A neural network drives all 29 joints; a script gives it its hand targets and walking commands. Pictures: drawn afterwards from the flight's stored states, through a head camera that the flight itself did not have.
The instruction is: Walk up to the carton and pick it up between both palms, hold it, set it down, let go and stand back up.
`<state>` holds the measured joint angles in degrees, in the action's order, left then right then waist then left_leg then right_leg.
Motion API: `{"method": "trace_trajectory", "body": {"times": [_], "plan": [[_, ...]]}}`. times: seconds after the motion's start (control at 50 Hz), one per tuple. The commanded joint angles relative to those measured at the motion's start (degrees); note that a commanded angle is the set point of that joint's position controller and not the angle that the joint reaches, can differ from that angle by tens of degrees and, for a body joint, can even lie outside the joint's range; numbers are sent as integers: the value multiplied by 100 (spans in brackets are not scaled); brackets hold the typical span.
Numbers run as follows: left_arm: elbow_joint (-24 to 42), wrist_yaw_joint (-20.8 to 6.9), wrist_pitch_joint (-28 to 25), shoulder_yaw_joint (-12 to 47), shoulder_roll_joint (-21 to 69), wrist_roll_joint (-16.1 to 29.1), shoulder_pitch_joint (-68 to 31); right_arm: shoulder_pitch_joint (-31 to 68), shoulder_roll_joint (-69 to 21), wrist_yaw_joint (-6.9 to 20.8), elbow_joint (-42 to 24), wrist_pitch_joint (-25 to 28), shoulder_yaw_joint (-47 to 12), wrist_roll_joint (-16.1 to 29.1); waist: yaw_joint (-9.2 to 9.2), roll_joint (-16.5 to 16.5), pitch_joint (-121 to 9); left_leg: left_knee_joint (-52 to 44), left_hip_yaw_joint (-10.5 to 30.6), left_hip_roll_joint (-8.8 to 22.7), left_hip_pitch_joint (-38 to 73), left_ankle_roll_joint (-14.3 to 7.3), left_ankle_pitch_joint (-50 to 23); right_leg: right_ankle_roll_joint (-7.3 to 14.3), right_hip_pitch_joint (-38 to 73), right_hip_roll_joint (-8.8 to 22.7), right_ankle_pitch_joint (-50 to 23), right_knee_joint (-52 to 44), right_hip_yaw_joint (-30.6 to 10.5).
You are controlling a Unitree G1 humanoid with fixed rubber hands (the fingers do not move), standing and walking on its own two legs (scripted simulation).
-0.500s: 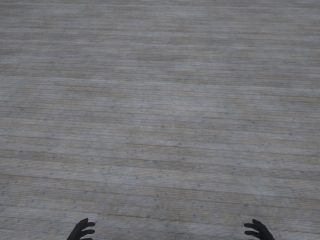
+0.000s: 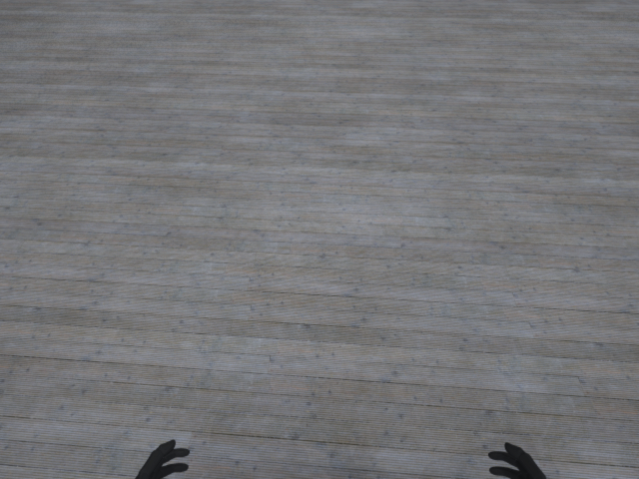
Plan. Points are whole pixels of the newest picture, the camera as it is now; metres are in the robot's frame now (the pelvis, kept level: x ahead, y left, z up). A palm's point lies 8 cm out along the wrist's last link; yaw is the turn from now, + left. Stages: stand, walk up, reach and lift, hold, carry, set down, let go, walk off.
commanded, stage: walk up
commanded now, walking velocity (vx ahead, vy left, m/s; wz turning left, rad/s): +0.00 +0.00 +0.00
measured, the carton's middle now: out of the picture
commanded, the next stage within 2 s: none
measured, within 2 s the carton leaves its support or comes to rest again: neither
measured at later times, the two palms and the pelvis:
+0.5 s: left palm out of the picture +0.05 +0.38 -0.13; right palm out of the picture +0.07 -0.16 -0.09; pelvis -0.07 +0.09 -0.01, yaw +6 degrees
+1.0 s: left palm out of the picture -0.12 +0.42 -0.06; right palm out of the picture -0.04 -0.13 -0.14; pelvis -0.18 +0.13 +0.00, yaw +15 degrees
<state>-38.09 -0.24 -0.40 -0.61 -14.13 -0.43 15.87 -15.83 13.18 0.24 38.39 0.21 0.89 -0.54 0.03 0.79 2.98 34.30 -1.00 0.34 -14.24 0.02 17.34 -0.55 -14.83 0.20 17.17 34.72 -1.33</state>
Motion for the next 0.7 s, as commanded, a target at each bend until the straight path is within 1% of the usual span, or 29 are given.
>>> {"method": "trace_trajectory", "body": {"times": [0.0, 0.02, 0.04, 0.06, 0.08, 0.1, 0.12, 0.14, 0.16, 0.18, 0.22, 0.24, 0.26, 0.28, 0.3, 0.32, 0.34, 0.36, 0.38, 0.4, 0.42, 0.44, 0.46, 0.5, 0.54, 0.6, 0.64, 0.66, 0.68], "plan": [[476, 25, -105, -229, -711, 1, -5, -16, 821, -21, -497, 124, 207, 15, 12, -89, -207, -816, 572, 464, -75, -186, -520, 226, -29, 440, -667, -733, -490], [453, 123, -145, -373, -1154, -56, -337, 566, 1400, 81, -650, 9, 379, -152, 8, -209, -208, -52, 508, 313, -610, -393, -2241, 542, -39, 623, -1863, -471, -614], [354, 160, -171, -414, -1335, -66, -104, 567, 1384, 135, -737, -56, 386, -205, -32, -29, -597, 514, 340, 234, -757, -371, -2288, 794, 300, 996, -1983, -560, -959], [288, 182, -162, -482, -1545, -90, 23, 549, 1227, 163, -778, -107, 371, -206, -81, 389, -729, 1148, 154, 30, -912, -258, -1739, 1176, 397, 1479, -2081, -871, -1444], [256, 209, -154, -495, -1603, -116, 54, 544, 1073, 172, -760, -165, 340, -238, -157, 798, -706, 1751, 134, -73, -1206, -111, 75, 1616, 481, 2070, -2567, -1159, -1890], [195, 244, -160, -502, -1593, -181, 149, 628, 980, 167, -750, -236, 321, -271, -285, 1026, -683, 2553, 383, 24, -1644, -58, 1205, 2024, 600, 2517, -3003, -1276, -2284], [148, 292, -157, -473, -1542, -212, 238, 687, 978, 163, -715, -296, 320, -305, -310, 835, -601, 3030, 606, 148, -1917, -15, 1482, 2212, 611, 2706, -3165, -1308, -2335], [145, 332, -144, -487, -1580, -231, 100, 668, 947, 165, -722, -326, 343, -304, -242, 781, -454, 3220, 685, 269, -2020, 7, 1495, 2282, 391, 2758, -3088, -1307, -2205], [190, 370, -134, -495, -1567, -258, -131, 624, 940, 190, -712, -341, 359, -280, -142, 768, -372, 3230, 784, 371, -1981, 29, 1409, 2224, 242, 2659, -3010, -1264, -2029], [250, 398, -134, -499, -1561, -284, -409, 552, 925, 228, -697, -350, 356, -251, -23, 886, -297, 3132, 833, 445, -1914, 42, 1293, 2117, 135, 2539, -3084, -1151, -1841], [318, 406, -135, -493, -1520, -309, -673, 392, 948, 287, -623, -334, 353, -175, 111, 1003, -610, 2448, 774, 484, -1606, 71, 993, 1727, 269, 2182, -3137, -821, -1382], [353, 383, -117, -502, -1535, -289, -808, 366, 960, 316, -622, -320, 360, -155, 162, 1133, -613, 2065, 704, 471, -1308, 39, 854, 1552, 89, 2054, -2949, -715, -1211], [373, 358, -104, -502, -1558, -267, -923, 289, 968, 343, -578, -300, 374, -131, 202, 1150, -722, 1549, 588, 413, -883, 0, 710, 1374, -119, 1890, -2718, -560, -1003], [378, 325, -74, -503, -1592, -247, -1096, 128, 954, 375, -499, -271, 397, -97, 353, 1119, -769, 818, 401, 303, -270, -65, 273, 1159, -504, 1669, -2337, -305, -682], [357, 293, -22, -478, -1532, -216, -1216, -247, 980, 396, -353, -224, 439, -82, 576, 822, -899, -200, 268, 184, 493, -123, -437, 907, -897, 1382, -1777, 300, -300], [314, 264, 13, -358, -1170, -164, -973, -386, 1266, 383, -243, -171, 504, -79, 597, -258, -993, -889, 318, 37, 763, -155, -796, 600, -1152, 672, -756, 1306, 211], [515, 258, 25, -206, -680, -86, -721, -96, 1841, 322, -411, -146, 601, -114, 498, -1971, -895, -1278, 2120, 1097, 734, -659, -1283, 227, -2182, -177, 1478, 2195, 600], [533, 349, 82, -235, -789, -17, -740, 269, 2076, 263, -519, -184, 663, -95, 539, -2030, -863, -1561, 2756, 1624, 154, -1288, -1295, 144, -2113, -323, 2325, 3174, 184], [525, 407, 110, -244, -888, 30, -805, 564, 2236, 214, -623, -192, 698, -76, 576, -2276, -843, -2080, 3297, 1972, -309, -1841, -805, 105, -1967, -254, 2387, 3803, -149], [410, 422, 100, -329, -1132, 63, -957, 823, 1948, 155, -611, -196, 642, -76, 468, -1992, -555, -1949, 2982, 1702, -451, -1801, -867, 83, -2066, -102, 1976, 4104, -397], [306, 423, 76, -398, -1284, 115, -890, 929, 1714, 104, -622, -220, 563, -129, 338, -1689, -447, -1614, 2452, 1392, -426, -1638, -1275, 72, -2140, -53, 1553, 4157, -310], [198, 421, 67, -415, -1305, 137, -779, 1005, 1579, 81, -646, -249, 506, -184, 233, -1495, -458, -1370, 2179, 1166, -352, -1515, -1764, 49, -2147, -53, 1198, 4136, -168], [127, 409, 67, -411, -1243, 124, -644, 994, 1487, 71, -620, -255, 474, -200, 157, -1474, -553, -1203, 2100, 1135, -223, -1489, -2071, 20, -2107, -12, 998, 4168, -92], [75, 373, 51, -375, -1143, 47, -495, 838, 1226, 92, -489, -257, 407, -171, 178, -1049, -834, -1078, 2383, 1302, 424, -1634, -2348, -58, -2126, -44, 981, 3924, -88], [137, 346, 35, -331, -1000, 48, -661, 601, 1098, 75, -402, -271, 366, -178, 317, -878, -804, -1072, 2500, 1314, 745, -1693, -2648, -94, -2122, -46, 1052, 3259, -74], [235, 318, 34, -268, -775, 103, -654, 271, 1155, 50, -301, -315, 340, -175, 420, -984, -937, -1096, 2553, 1273, 1060, -1593, -2842, -82, -1652, -67, 1109, 1851, -1], [147, 318, 30, -283, -720, 147, -401, 289, 1190, 60, -328, -375, 344, -155, 371, -965, -1174, -1036, 2532, 1242, 962, -1501, -2736, 27, -878, -114, 1007, 871, 5], [95, 320, 32, -281, -633, 177, -265, 330, 1211, 81, -344, -420, 351, -153, 318, -994, -1186, -1042, 2441, 1159, 757, -1396, -2493, 88, -490, -172, 855, 335, 118], [49, 323, 26, -301, -626, 182, -109, 361, 1209, 113, -375, -464, 349, -146, 243, -900, -1150, -1056, 2374, 1069, 394, -1255, -2100, 151, -68, -244, 424, -74, 281]]}}
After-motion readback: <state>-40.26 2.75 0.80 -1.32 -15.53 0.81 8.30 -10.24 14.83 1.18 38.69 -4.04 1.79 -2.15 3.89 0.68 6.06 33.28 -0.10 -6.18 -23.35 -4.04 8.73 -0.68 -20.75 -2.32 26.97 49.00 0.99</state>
